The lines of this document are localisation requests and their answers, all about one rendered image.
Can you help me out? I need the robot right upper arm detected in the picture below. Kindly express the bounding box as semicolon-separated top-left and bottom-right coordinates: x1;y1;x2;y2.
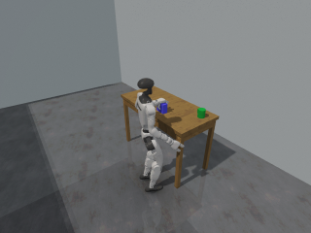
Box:
145;104;156;135

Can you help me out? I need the robot left forearm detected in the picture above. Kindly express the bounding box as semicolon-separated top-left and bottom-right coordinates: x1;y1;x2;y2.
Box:
153;99;159;106

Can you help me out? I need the right robot hand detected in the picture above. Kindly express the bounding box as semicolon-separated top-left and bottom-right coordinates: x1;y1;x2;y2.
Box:
170;140;184;152

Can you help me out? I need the robot right forearm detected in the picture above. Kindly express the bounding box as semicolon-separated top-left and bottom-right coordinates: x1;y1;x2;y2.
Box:
151;128;173;145

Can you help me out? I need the table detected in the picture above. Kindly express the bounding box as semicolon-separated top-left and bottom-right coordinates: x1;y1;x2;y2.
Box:
121;86;219;188

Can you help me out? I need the robot torso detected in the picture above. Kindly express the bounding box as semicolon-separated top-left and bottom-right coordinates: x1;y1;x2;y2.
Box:
137;98;156;143

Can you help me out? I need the left robot hand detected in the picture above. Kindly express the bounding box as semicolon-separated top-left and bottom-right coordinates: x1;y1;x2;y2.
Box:
156;98;169;109

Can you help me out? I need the robot left upper arm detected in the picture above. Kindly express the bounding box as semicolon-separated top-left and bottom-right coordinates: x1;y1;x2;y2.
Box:
135;92;143;110

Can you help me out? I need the sponge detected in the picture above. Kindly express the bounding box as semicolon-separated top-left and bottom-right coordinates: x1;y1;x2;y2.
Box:
156;103;168;115

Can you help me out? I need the left robot shin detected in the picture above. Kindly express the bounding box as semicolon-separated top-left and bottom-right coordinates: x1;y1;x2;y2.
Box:
144;156;155;176

